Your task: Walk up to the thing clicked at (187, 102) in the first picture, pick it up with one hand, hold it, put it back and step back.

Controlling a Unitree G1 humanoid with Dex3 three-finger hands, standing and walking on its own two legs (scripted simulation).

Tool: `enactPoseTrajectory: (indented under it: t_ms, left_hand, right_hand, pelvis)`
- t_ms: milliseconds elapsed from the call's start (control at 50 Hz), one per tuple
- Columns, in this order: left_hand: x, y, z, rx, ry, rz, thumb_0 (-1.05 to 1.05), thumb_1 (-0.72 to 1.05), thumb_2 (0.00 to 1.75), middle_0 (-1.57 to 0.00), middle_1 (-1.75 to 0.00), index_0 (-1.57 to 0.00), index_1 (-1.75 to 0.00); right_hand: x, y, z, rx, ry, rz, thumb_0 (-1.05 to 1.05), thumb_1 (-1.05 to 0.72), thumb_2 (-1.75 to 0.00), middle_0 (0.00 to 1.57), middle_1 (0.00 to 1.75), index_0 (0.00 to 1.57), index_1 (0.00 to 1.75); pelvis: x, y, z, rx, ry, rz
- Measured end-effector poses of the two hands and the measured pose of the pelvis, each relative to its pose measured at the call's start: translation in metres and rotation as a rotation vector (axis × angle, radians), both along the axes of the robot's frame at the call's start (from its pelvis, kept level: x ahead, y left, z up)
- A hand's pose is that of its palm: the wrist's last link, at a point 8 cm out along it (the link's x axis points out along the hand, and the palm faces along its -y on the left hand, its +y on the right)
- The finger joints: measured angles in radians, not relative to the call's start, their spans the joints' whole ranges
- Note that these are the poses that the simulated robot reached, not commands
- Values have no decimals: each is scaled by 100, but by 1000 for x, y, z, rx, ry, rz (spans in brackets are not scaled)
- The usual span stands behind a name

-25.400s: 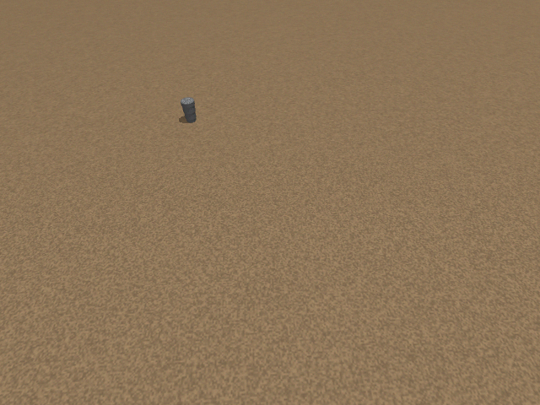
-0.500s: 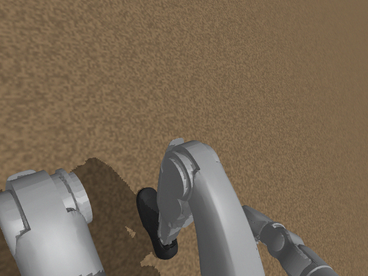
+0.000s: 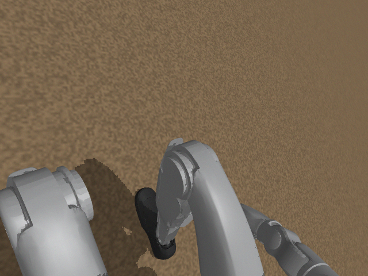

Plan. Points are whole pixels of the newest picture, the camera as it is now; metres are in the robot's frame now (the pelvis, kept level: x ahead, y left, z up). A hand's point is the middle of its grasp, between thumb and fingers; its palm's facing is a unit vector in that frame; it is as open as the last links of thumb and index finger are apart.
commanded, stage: open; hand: left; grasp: from the side
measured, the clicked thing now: out of the picture +0.42 +0.31 -0.21
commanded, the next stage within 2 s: withdraw in 0.02 s
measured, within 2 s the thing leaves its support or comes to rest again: rests again in 1.28 s
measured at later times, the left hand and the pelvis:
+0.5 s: hand out of the picture +0.40 +0.38 -0.11, palm faces +0.54 -0.84 -0.03, open 17.6 cm; pelvis +0.00 +0.00 +0.01, yaw +1 degrees
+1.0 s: hand out of the picture +0.31 +0.43 +0.01, palm faces +0.43 -0.78 -0.46, open 17.6 cm; pelvis +0.02 -0.01 +0.08, yaw +8 degrees
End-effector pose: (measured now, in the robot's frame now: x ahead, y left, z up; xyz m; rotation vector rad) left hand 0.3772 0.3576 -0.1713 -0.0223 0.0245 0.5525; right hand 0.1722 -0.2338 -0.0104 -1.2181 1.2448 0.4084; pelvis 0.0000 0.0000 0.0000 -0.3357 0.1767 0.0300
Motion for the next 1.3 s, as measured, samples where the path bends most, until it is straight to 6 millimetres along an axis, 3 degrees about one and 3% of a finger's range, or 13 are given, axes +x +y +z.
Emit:
enactPoseTrajectory:
  t_ms: [240, 340, 520, 640, 760, 860, 980, 1040, 1120, 1220, 1300]
  left_hand:
    - [2, -4, -1, -8, -12, -9, -1, -60, 14, -22, -17, -21, -17]
    - [-1, 8, 7, 22, -46, 3, -1, -61, 12, -14, -10, -13, -10]
    - [-27, 57, 67, 110, -67, -5, -2, -61, 9, -7, -5, -7, -5]
    - [-52, 61, 83, 40, 9, -34, -1, -61, 6, -5, -4, -6, -3]
    - [-52, 66, 99, 69, 184, -76, -1, -59, 6, -6, -4, -5, -5]
    - [-63, 87, 144, 173, 293, -45, -1, -58, 8, -8, -6, -6, -6]
    - [-97, 105, 203, 265, 473, 22, -1, -58, 6, -7, -6, -6, -6]
    - [-116, 96, 224, 276, 569, 22, -1, -57, 6, -6, -6, -5, -6]
    - [-138, 65, 243, 245, 677, -10, -1, -56, 6, -6, -6, -5, -6]
    - [-153, 21, 279, 183, 735, -38, -1, -54, 6, -6, -6, -5, -6]
    - [-158, 2, 319, 144, 750, -11, -1, -53, 7, -6, -6, -6, -6]
  right_hand:
    - [-1, 0, 2, -5, -5, -3, -1, -92, -90, 21, 30, 21, 30]
    - [-2, 0, 2, -5, -2, -17, -1, -91, -90, 21, 30, 21, 30]
    - [8, -1, 1, 64, -47, -94, 0, -91, -90, 21, 30, 21, 30]
    - [28, 4, -1, 155, -123, -121, 0, -90, -90, 21, 30, 21, 30]
    - [43, 8, 2, 236, -217, -246, 0, -91, -90, 21, 30, 21, 30]
    - [44, 7, 6, 299, -238, -349, 0, -94, -91, 21, 30, 21, 30]
    - [37, -3, 0, 355, -202, -496, 0, -92, -91, 20, 30, 21, 30]
    - [36, -4, 2, 382, -181, -554, 0, -91, -90, 20, 30, 21, 30]
    - [43, -1, 19, 420, -179, -590, 0, -91, -90, 20, 30, 21, 30]
    - [66, 6, 64, 471, -242, -593, 0, -90, -90, 20, 30, 21, 30]
    - [90, 10, 110, 505, -324, -579, 0, -90, -90, 20, 30, 21, 30]
  pelvis:
    - [-1, 0, 0, 0, -4, -4]
    - [-1, 0, 1, 0, -1, -3]
    - [4, -5, 13, 23, 68, 21]
    - [4, -4, 21, 41, 119, 35]
    - [6, -9, 33, 72, 176, 54]
    - [10, -11, 51, 90, 243, 70]
    - [14, -12, 77, 120, 336, 88]
    - [16, -14, 94, 141, 372, 97]
    - [18, -18, 124, 167, 400, 106]
    - [25, -25, 171, 192, 408, 121]
    - [36, -29, 212, 210, 396, 137]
